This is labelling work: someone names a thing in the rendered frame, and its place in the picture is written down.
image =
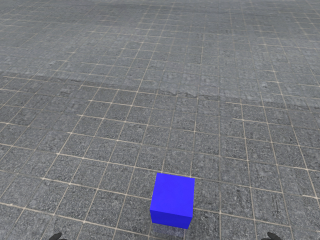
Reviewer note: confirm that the carton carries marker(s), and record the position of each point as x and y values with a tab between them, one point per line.
172	200

